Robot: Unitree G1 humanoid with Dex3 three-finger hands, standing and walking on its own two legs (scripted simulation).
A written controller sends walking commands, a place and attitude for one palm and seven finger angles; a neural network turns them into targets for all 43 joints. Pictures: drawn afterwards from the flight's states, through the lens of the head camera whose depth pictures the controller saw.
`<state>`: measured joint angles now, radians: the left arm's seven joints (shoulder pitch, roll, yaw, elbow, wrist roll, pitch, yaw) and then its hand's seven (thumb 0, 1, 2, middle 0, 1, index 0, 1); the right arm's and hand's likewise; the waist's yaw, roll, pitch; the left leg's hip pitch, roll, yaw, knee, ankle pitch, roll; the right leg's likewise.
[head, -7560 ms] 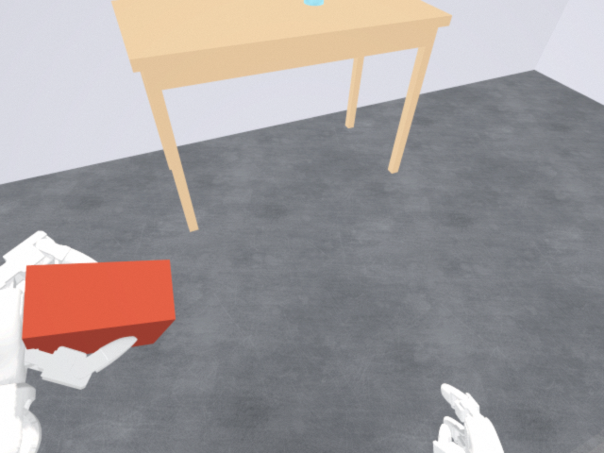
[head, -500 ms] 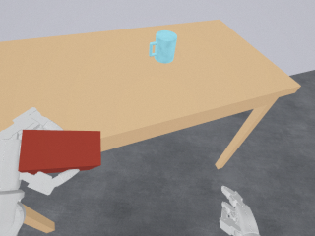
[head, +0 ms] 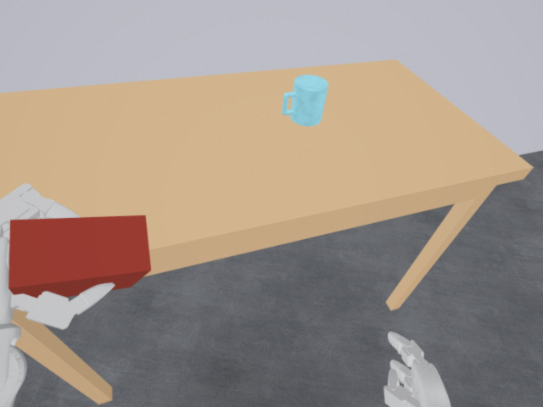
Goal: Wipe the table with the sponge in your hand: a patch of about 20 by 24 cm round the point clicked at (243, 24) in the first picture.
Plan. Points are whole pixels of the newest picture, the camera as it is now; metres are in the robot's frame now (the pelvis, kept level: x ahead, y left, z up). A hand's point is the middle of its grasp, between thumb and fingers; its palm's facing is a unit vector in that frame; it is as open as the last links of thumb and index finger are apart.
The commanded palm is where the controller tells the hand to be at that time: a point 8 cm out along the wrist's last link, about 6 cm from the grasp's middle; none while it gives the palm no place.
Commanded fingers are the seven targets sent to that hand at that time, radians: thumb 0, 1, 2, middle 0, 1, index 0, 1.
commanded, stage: look again from close up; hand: left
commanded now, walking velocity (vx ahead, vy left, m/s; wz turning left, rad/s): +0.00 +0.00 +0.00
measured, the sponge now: (100, 258) +0.23 +0.23 +0.15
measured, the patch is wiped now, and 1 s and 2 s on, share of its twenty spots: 0.00 0.00 0.00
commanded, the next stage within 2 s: shuffle to correct the standing spot in 0.34 s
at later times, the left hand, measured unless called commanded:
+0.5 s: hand (115, 246) +0.24 +0.21 +0.17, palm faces +0.41 -0.82 -0.39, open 9.9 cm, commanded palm +0.18 +0.24 +0.17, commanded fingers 0.00 0.10 1.30 -1.20 -1.60 -1.20 -1.60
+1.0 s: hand (155, 187) +0.35 +0.21 +0.15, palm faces +0.39 -0.84 -0.38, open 9.9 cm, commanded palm +0.30 +0.24 +0.17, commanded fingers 0.00 0.10 1.30 -1.20 -1.60 -1.20 -1.60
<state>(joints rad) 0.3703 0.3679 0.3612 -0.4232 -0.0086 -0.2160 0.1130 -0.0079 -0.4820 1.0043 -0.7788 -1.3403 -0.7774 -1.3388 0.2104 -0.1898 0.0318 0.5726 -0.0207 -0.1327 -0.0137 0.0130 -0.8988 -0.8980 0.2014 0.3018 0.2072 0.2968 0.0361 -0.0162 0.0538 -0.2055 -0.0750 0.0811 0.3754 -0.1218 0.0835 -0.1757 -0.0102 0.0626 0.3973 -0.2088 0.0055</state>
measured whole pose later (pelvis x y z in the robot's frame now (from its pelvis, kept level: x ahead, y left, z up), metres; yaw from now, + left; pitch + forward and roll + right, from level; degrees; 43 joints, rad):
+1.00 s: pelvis +0.13 -0.04 -0.02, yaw -2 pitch -1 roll +0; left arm 0.46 0.38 0.39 -0.50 -0.06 -0.25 0.13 -0.01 -0.48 1.01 -0.78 -1.34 -0.78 -1.34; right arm 0.20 -0.23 -0.01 0.57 0.01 -0.07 -0.02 0.01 -0.90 -0.90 0.20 0.30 0.20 0.30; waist 0.03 -0.04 0.06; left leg -0.28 -0.02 0.06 0.68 -0.39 0.05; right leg -0.19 0.04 0.08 0.72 -0.46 -0.02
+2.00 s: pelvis +0.19 +0.04 -0.02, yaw -6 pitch -4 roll +0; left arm 0.39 0.38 0.32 -0.41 0.00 -0.23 0.10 -0.01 -0.48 1.01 -0.77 -1.34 -0.77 -1.34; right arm 0.30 -0.19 0.06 0.60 -0.01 -0.14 0.02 0.01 -0.90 -0.90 0.20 0.30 0.21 0.30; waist 0.00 -0.06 0.08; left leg -0.28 -0.01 0.10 0.60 -0.26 0.05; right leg -0.36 -0.03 -0.01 0.59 -0.23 0.01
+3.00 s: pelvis +0.23 +0.01 +0.00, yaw -3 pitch -3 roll -1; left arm 0.45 0.31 0.32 -0.47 -0.05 -0.13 0.12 -0.01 -0.48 1.02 -0.77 -1.35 -0.77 -1.34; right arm 0.19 -0.22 0.03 0.58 0.02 -0.12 -0.05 0.01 -0.90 -0.90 0.20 0.30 0.21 0.30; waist 0.01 0.01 0.05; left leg -0.19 0.02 0.03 0.48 -0.25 0.01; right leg -0.23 0.01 -0.06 0.42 -0.15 -0.02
